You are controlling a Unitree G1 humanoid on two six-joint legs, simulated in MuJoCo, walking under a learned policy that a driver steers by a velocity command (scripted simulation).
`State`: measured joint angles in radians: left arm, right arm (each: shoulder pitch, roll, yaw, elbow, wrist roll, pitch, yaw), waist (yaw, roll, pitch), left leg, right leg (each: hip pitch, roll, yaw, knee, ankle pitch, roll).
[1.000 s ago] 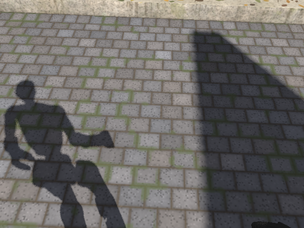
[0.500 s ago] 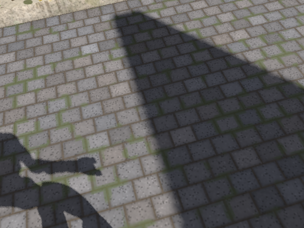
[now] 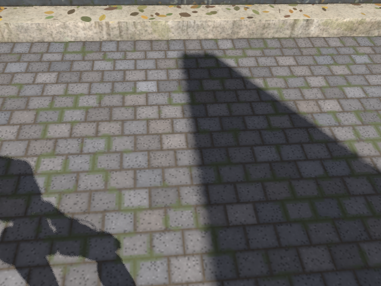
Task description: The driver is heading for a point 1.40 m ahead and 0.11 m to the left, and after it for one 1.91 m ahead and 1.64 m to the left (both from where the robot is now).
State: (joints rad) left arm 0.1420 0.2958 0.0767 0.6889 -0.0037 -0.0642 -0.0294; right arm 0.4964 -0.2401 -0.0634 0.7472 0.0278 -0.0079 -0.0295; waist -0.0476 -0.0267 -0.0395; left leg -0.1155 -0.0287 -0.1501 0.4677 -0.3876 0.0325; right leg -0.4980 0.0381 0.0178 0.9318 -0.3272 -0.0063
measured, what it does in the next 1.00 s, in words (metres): goes down, turning left: right foot 0.15 m lower, then left foot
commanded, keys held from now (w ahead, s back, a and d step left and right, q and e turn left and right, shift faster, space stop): w+q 0.50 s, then w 0.50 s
